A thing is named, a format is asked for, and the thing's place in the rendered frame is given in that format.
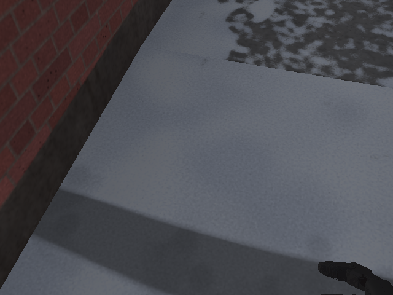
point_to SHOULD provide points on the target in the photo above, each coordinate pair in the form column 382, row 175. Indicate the right robot hand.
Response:
column 357, row 276

